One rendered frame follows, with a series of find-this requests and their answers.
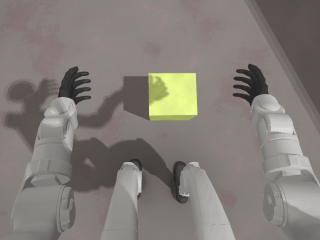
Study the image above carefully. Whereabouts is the right robot forearm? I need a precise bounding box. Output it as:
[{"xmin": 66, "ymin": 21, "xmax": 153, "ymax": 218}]
[{"xmin": 250, "ymin": 94, "xmax": 320, "ymax": 187}]

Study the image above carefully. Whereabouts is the left robot shin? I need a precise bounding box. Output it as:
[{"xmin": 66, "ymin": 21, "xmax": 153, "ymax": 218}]
[{"xmin": 116, "ymin": 162, "xmax": 138, "ymax": 178}]

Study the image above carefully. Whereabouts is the robot left thigh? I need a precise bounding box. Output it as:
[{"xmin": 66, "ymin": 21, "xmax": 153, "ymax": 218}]
[{"xmin": 100, "ymin": 167, "xmax": 142, "ymax": 240}]

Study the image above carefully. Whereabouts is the robot left upper arm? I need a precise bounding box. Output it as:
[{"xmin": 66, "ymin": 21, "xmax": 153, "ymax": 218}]
[{"xmin": 0, "ymin": 185, "xmax": 76, "ymax": 240}]

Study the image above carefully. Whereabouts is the left robot forearm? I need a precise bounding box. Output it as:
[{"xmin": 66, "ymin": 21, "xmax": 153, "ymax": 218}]
[{"xmin": 11, "ymin": 97, "xmax": 79, "ymax": 232}]

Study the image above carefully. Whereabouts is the robot right upper arm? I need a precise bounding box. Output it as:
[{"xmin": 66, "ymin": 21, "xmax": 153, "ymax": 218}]
[{"xmin": 263, "ymin": 180, "xmax": 320, "ymax": 240}]

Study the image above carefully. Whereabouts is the carton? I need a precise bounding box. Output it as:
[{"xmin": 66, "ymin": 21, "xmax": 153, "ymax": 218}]
[{"xmin": 148, "ymin": 73, "xmax": 198, "ymax": 121}]

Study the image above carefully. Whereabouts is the robot right hand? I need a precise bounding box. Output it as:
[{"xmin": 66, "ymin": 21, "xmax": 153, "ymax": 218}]
[{"xmin": 233, "ymin": 64, "xmax": 269, "ymax": 106}]

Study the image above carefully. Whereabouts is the robot left hand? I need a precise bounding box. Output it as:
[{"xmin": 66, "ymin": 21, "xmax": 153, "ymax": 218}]
[{"xmin": 58, "ymin": 66, "xmax": 91, "ymax": 105}]

